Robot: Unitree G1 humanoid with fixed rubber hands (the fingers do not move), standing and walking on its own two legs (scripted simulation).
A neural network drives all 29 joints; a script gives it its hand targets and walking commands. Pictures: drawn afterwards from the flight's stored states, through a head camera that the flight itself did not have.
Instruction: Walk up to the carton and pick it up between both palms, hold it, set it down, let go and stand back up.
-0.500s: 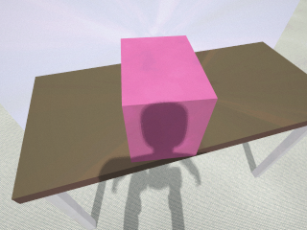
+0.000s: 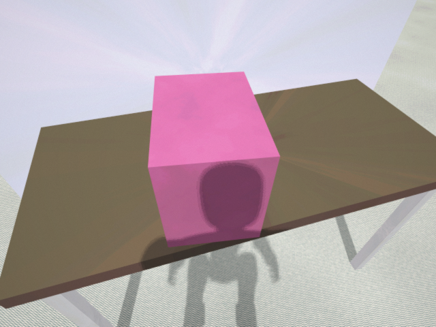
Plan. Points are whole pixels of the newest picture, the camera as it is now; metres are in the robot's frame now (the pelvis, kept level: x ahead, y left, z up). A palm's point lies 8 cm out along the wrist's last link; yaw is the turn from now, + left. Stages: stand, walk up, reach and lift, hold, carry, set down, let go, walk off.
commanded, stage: walk up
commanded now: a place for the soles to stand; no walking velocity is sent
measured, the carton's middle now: (207, 156) +0.47 +0.03 +0.07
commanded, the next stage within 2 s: reach and lift in 0.52 s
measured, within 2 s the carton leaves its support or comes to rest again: neither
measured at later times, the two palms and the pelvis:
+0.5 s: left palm out of the picture +0.03 +0.25 -0.13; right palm out of the picture +0.03 -0.24 -0.13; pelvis +0.01 +0.00 +0.00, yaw +1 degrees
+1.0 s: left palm out of the picture +0.13 +0.24 -0.09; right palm out of the picture +0.15 -0.26 -0.08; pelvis +0.00 -0.02 +0.00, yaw +2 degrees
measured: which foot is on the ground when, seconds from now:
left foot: down 0.00-1.00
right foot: down 0.00-1.00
